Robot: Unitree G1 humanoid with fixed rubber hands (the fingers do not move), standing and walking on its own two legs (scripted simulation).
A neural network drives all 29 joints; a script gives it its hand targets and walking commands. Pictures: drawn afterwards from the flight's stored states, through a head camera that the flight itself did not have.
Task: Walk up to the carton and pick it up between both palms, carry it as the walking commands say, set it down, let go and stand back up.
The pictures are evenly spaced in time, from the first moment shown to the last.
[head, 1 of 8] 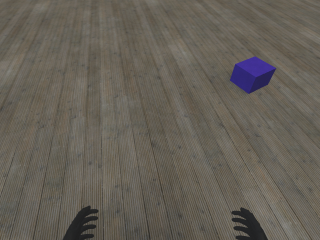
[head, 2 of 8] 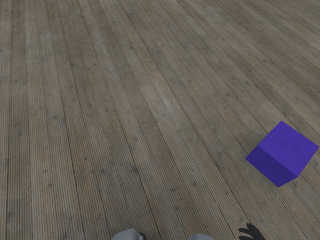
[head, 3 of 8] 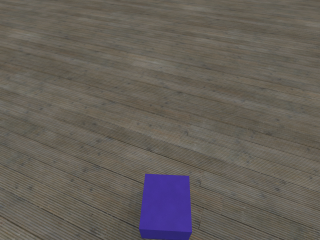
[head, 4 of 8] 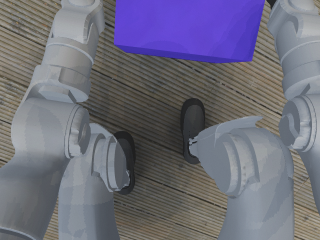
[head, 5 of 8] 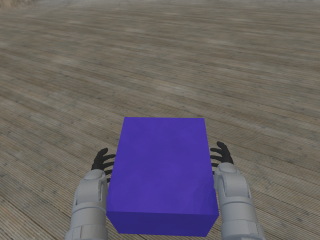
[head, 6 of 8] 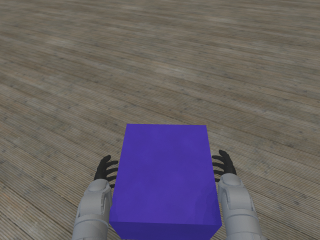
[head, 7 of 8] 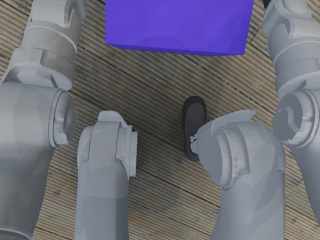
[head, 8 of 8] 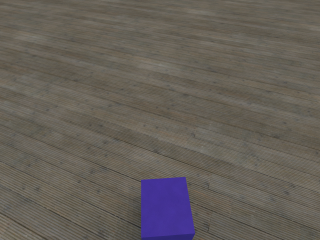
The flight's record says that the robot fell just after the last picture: no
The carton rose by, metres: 0.66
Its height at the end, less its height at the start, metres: +0.00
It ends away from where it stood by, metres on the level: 0.06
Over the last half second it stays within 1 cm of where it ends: yes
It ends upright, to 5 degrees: yes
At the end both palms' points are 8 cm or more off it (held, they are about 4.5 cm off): yes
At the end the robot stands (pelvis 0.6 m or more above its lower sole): yes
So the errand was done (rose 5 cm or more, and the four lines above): yes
